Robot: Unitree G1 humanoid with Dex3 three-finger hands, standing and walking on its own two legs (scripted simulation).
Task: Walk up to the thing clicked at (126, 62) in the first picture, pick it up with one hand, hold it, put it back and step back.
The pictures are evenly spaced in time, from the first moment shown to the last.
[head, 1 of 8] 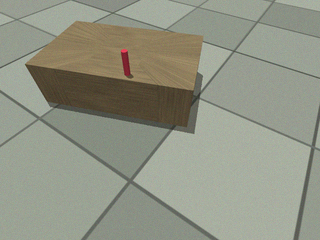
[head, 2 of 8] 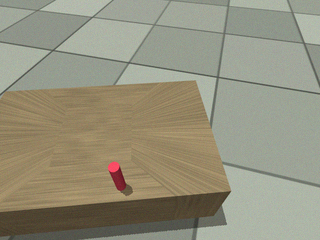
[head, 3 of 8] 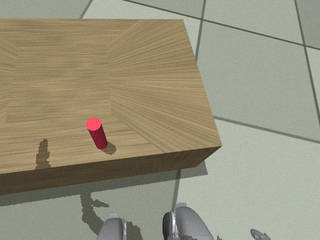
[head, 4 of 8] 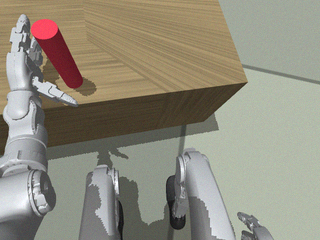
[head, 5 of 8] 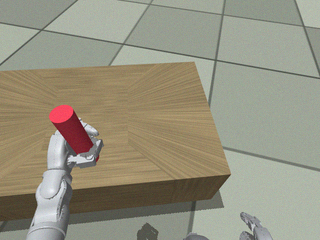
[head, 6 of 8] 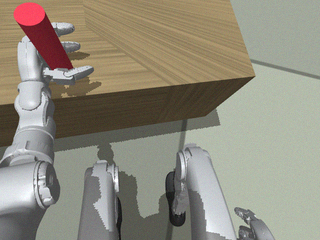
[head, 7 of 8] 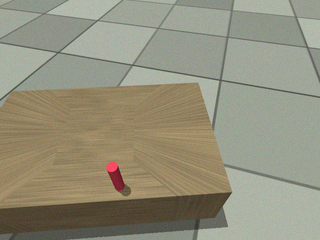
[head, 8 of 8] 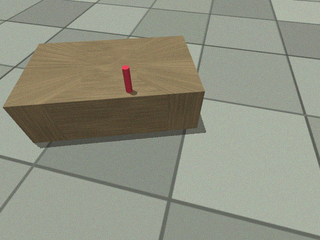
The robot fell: no
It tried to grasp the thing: yes
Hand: left
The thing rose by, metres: 0.35
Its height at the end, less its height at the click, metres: +0.00
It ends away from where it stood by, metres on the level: 0.01
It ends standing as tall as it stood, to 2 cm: yes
